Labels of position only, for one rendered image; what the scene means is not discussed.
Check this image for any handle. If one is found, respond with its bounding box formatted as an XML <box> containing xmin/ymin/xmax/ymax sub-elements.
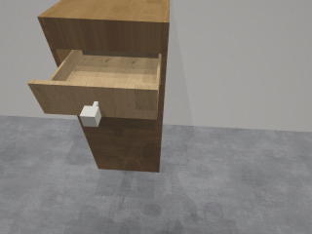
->
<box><xmin>80</xmin><ymin>101</ymin><xmax>101</xmax><ymax>127</ymax></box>

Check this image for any drawer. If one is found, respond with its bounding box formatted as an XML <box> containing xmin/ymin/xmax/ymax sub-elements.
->
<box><xmin>27</xmin><ymin>50</ymin><xmax>162</xmax><ymax>120</ymax></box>

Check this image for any cabinet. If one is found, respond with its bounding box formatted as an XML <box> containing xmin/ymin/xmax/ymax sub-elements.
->
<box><xmin>37</xmin><ymin>0</ymin><xmax>170</xmax><ymax>173</ymax></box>

